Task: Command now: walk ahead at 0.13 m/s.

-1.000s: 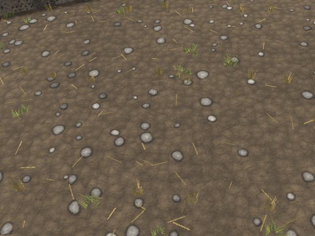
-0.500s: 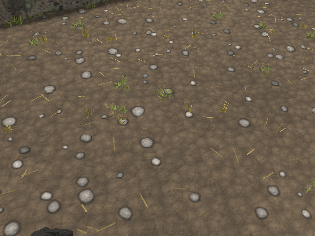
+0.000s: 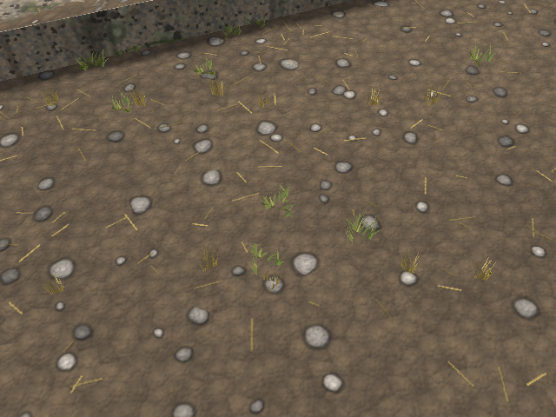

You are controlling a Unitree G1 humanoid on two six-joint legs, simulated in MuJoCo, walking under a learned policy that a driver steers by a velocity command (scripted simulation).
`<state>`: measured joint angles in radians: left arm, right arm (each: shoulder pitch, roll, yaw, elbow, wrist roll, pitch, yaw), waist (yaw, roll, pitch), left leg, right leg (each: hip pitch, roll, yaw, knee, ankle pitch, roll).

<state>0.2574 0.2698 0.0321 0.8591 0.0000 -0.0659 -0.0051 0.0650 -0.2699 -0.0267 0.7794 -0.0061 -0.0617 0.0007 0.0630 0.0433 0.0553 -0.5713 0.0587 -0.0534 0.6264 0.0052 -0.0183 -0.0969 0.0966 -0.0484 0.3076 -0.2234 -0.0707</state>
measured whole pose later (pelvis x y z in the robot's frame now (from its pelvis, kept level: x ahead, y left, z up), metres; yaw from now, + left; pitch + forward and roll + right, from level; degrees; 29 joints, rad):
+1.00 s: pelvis +0.11 -0.01 -0.01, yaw +1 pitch -1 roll +0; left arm 0.25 0.20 0.02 1.07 0.00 -0.01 0.03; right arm 0.12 -0.22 -0.05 1.06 0.00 0.02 -0.04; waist 0.00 0.01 0.04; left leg -0.28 0.01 -0.03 0.51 -0.20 -0.02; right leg -0.11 0.00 -0.01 0.49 -0.36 -0.01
